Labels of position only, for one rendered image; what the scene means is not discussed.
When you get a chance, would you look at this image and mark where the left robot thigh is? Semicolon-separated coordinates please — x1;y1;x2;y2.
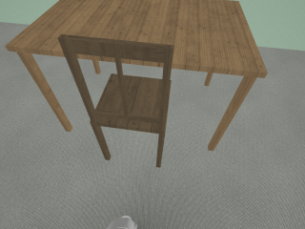
107;218;137;229

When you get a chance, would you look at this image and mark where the table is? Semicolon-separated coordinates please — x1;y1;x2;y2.
5;0;268;151

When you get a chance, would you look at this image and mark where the chair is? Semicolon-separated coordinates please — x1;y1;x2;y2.
58;34;174;168

